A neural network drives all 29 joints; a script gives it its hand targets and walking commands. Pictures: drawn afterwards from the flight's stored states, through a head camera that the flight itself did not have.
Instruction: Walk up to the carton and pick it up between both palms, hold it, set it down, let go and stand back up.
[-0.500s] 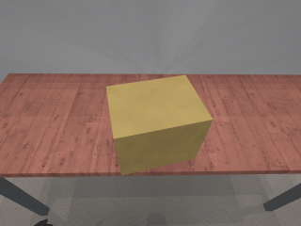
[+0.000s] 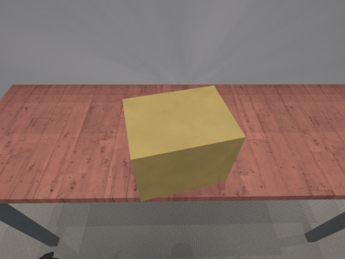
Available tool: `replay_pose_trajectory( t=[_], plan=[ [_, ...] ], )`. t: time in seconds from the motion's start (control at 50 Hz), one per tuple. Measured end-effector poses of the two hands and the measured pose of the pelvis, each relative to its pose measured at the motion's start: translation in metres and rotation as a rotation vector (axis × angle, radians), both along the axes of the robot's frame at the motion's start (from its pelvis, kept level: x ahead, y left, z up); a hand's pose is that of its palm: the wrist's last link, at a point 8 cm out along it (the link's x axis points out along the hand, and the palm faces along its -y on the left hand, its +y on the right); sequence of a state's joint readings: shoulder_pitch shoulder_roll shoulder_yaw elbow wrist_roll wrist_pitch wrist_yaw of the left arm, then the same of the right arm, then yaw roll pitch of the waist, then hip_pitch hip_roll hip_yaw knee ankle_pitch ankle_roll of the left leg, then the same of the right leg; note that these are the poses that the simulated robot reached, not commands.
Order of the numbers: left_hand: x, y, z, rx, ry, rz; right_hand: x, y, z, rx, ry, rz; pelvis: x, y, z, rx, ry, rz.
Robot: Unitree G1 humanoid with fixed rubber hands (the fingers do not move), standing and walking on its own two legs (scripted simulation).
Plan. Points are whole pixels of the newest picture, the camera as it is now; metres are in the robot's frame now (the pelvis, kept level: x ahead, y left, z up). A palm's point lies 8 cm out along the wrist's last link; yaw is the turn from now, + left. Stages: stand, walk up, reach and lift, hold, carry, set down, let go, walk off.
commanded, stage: reach and lift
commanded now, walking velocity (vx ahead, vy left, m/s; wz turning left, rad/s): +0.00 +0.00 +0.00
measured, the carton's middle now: (177, 143) +0.41 -0.01 +0.03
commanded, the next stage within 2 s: none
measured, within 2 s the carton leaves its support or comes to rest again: neither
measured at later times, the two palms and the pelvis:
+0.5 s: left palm (67, 237) +0.20 +0.25 -0.05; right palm (339, 257) +0.15 -0.34 -0.04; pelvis +0.02 -0.03 +0.02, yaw -2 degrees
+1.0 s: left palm (62, 246) +0.18 +0.24 -0.02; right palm out of the picture +0.13 -0.30 +0.02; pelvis -0.01 +0.00 +0.03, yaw -3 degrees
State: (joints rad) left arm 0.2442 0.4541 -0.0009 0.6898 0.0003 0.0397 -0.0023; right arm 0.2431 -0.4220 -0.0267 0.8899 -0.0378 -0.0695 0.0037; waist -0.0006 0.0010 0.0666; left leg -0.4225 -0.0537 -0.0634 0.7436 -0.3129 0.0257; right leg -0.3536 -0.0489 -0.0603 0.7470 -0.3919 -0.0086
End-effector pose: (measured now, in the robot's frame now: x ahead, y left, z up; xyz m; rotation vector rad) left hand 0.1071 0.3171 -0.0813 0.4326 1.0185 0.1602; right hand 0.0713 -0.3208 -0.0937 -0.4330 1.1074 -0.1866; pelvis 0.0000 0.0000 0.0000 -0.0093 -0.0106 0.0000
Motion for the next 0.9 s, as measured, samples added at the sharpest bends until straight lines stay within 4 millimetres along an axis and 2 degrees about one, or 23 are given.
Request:
replay_pose_trajectory(
  t=[0.06, 0.1, 0.22, 0.3, 0.42, 0.58, 0.8, 0.9],
  plan=[
    [0.006, 0.0, -0.011, 0.027, 0.121, 0.07, 0.011, -0.003, -0.005, 0.008, -0.024, 0.055, 0.001, -0.003, -0.005, -0.005, -0.013, -0.007],
    [0.017, -0.006, -0.015, 0.021, 0.142, 0.085, 0.023, -0.006, -0.005, 0.012, -0.061, 0.07, 0.004, -0.007, -0.009, -0.005, -0.019, -0.01],
    [0.073, -0.046, -0.004, -0.037, 0.003, 0.022, 0.061, -0.012, 0.013, 0.014, -0.199, 0.086, 0.011, -0.021, -0.008, 0.003, -0.01, -0.02],
    [0.089, -0.066, 0.005, -0.077, -0.039, 0.011, 0.066, -0.019, 0.028, 0.025, -0.235, 0.054, 0.017, -0.028, 0.002, 0.002, -0.005, -0.028],
    [0.095, -0.07, 0.018, -0.072, -0.078, 0.025, 0.071, -0.025, 0.042, 0.04, -0.266, 0.025, 0.018, -0.033, 0.014, 0.001, 0.007, -0.032],
    [0.091, -0.065, 0.036, -0.073, -0.173, 0.028, 0.082, -0.019, 0.065, 0.051, -0.37, 0.043, 0.011, -0.031, 0.023, -0.002, -0.011, -0.03],
    [0.059, -0.073, 0.04, -0.125, -0.26, 0.063, 0.067, -0.001, 0.085, 0.103, -0.455, 0.067, -0.009, -0.019, 0.028, -0.005, -0.058, -0.024],
    [0.059, -0.076, 0.046, -0.154, -0.325, 0.064, 0.061, 0.007, 0.099, 0.135, -0.531, 0.034, -0.012, -0.011, 0.026, 0.016, -0.085, -0.03]
  ],
)
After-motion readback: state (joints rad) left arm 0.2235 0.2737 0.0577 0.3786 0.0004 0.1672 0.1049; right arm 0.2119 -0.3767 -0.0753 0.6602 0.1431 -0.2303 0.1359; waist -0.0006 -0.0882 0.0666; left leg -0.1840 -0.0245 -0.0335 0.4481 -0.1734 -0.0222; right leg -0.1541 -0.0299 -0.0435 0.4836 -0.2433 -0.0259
